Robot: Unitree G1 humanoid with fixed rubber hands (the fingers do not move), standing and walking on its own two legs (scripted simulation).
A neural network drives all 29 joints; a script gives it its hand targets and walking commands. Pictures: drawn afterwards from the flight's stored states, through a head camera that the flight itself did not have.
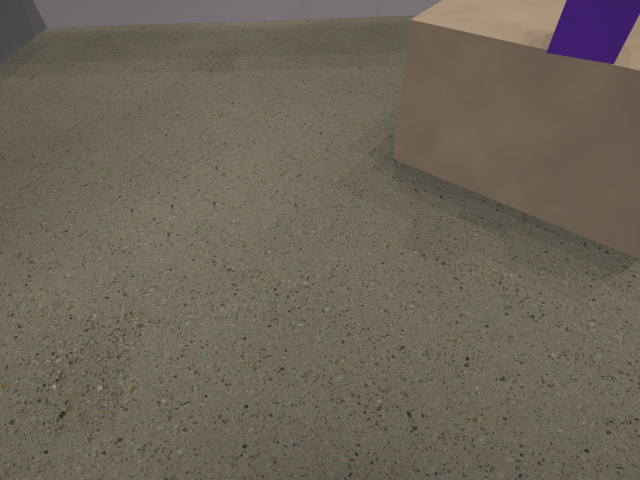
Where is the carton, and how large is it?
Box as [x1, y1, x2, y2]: [546, 0, 639, 63]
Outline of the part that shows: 567,0 546,52 613,63 639,13 639,0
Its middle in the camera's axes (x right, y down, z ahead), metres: +0.90 -0.74 +1.25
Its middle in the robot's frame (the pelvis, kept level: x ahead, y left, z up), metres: +1.45 -0.87 +0.02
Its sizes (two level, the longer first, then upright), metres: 0.210 0.200 0.250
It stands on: a pedestal, 0.68 m high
